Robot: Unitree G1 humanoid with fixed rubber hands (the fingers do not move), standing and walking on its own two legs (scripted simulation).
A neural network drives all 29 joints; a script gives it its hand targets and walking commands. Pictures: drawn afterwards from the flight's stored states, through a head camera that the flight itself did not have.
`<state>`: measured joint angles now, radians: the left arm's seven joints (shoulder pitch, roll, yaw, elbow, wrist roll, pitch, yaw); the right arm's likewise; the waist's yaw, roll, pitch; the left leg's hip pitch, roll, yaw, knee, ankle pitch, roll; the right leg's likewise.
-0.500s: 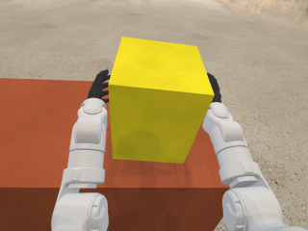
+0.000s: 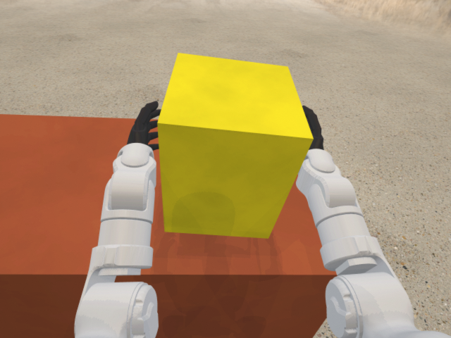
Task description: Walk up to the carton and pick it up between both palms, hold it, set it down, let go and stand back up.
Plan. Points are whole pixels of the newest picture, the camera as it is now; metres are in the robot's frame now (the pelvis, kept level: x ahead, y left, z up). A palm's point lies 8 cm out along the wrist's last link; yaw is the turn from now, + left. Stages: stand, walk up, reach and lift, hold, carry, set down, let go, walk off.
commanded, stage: hold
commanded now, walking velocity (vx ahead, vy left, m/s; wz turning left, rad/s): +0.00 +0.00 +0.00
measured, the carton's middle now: (225, 150) +0.41 +0.03 +0.18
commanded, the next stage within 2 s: none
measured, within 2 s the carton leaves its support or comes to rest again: neither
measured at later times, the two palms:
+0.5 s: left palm (141, 146) +0.37 +0.17 +0.21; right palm (309, 152) +0.38 -0.12 +0.20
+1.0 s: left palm (140, 145) +0.36 +0.17 +0.21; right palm (310, 151) +0.38 -0.12 +0.20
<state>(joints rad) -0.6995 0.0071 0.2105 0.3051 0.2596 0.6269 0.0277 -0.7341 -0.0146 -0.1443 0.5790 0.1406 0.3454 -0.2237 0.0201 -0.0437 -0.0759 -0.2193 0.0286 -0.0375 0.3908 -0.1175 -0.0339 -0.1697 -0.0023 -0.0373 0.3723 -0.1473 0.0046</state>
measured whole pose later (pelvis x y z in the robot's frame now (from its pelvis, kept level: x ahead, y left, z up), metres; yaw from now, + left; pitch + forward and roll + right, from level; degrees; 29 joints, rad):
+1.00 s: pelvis +0.00 +0.00 +0.00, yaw +0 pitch -3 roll -1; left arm -0.70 0.01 0.21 0.30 0.26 0.63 0.02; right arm -0.73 -0.01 -0.14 0.57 0.14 0.34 -0.23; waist 0.02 -0.04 -0.08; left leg -0.22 0.03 -0.04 0.39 -0.12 -0.03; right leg -0.17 0.00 -0.04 0.37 -0.15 0.00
